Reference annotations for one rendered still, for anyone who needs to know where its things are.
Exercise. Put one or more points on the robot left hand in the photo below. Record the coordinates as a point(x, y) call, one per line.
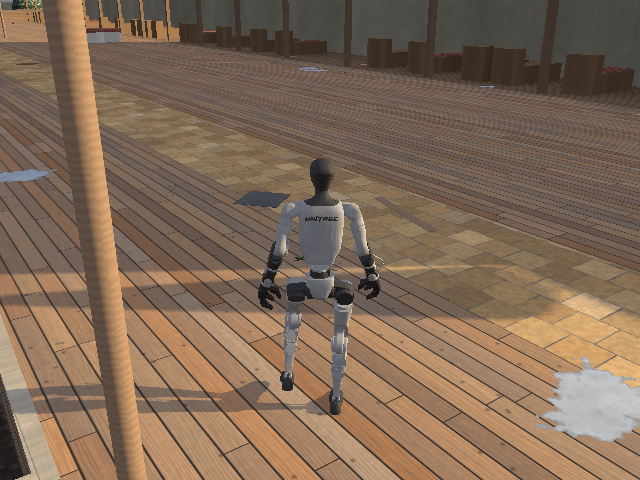
point(263, 294)

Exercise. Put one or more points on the right robot forearm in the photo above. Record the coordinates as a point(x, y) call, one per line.
point(369, 265)

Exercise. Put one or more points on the robot right hand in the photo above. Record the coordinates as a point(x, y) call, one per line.
point(370, 284)

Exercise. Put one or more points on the left robot foot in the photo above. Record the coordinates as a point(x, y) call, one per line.
point(287, 383)

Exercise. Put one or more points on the right robot upper arm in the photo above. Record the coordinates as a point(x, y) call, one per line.
point(353, 213)

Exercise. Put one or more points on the left robot shin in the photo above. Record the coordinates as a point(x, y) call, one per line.
point(290, 346)

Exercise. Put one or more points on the left robot upper arm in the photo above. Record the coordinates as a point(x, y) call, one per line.
point(290, 210)

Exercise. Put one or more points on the left robot forearm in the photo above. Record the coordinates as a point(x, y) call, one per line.
point(271, 268)

